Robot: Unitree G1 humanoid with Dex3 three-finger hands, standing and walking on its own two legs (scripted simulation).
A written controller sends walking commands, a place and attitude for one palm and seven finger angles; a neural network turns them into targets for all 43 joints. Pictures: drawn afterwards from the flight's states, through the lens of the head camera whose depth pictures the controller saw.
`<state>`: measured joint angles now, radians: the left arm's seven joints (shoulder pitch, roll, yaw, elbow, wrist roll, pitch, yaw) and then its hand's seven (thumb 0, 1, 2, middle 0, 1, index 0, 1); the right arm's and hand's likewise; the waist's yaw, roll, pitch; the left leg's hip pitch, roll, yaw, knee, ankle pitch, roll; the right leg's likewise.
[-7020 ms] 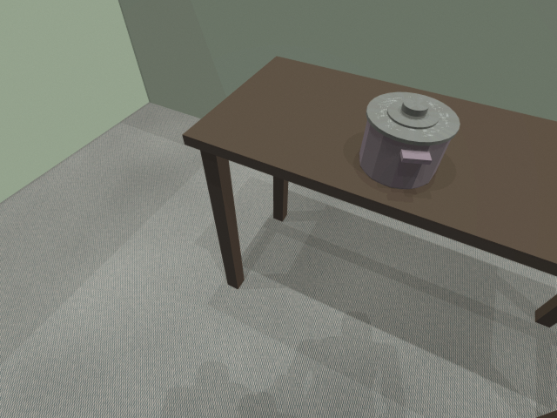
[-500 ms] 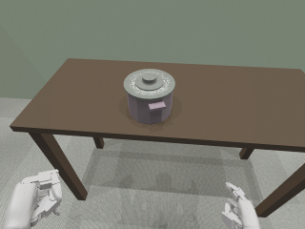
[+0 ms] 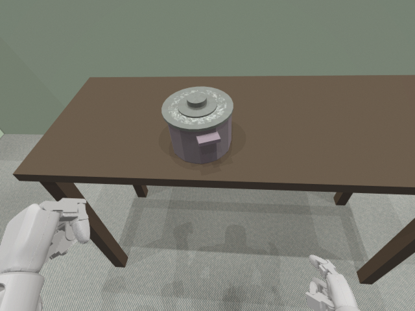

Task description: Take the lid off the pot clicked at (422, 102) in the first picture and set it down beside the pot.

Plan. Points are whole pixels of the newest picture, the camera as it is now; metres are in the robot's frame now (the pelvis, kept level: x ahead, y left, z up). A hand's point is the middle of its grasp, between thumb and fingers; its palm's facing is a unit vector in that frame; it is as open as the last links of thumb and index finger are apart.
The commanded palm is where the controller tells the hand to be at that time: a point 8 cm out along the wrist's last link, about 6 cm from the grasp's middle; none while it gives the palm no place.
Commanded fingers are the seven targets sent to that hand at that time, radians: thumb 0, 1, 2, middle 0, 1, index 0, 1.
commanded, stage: reach forward and open the fingers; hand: left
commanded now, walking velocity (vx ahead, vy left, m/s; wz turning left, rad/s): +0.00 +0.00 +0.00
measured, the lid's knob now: (196, 99) +0.55 +0.10 +0.13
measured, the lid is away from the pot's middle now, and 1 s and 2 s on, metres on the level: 0.00 0.00 0.00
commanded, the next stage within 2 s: move the open hand above the knob in 0.96 s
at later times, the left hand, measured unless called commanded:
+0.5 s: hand (60, 216) +0.21 +0.26 +0.15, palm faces -0.12 -0.06 -0.99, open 5.8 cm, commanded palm +0.19 +0.26 +0.21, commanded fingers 0.00 -0.15 1.48 -0.93 -0.33 -0.93 -0.33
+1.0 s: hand (71, 176) +0.26 +0.25 +0.18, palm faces -0.06 -0.03 -1.00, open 10.1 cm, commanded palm +0.23 +0.25 +0.26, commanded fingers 0.00 -0.36 1.58 -0.85 -0.08 -0.85 -0.08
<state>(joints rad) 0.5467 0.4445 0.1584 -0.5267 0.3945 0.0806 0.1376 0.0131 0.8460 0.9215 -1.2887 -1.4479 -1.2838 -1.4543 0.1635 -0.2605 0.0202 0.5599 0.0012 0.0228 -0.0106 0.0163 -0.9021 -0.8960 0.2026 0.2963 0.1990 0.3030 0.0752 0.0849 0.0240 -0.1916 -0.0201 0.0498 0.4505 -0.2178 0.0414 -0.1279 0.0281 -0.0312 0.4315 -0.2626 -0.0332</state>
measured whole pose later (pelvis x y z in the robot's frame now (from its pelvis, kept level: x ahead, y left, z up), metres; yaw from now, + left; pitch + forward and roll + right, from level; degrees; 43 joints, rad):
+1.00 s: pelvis -0.04 +0.01 +0.00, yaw +2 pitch -4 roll +0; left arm -0.20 0.68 0.01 -0.15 0.73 0.14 -0.37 0.00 -0.34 1.56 -0.86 -0.09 -0.86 -0.10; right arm 0.09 -0.30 0.03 0.58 0.06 0.08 0.02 0.02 -0.90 -0.90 0.20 0.30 0.20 0.30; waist 0.06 0.15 0.05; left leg -0.21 -0.05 0.03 0.41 -0.13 0.06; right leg -0.16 0.00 -0.05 0.45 -0.22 -0.02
